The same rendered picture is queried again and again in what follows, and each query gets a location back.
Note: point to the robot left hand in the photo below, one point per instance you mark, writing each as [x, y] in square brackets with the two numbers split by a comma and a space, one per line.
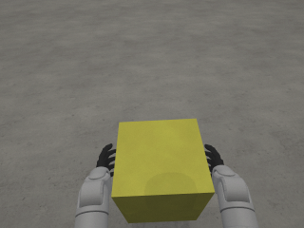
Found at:
[104, 160]

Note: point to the right robot forearm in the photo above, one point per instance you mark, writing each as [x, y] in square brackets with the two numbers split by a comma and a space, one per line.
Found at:
[234, 199]

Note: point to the carton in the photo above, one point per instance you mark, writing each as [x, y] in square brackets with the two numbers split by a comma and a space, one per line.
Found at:
[161, 172]

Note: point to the left robot forearm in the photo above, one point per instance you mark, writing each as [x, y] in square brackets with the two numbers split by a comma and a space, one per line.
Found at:
[92, 207]

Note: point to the robot right hand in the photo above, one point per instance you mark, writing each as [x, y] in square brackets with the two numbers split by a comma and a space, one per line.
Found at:
[214, 156]

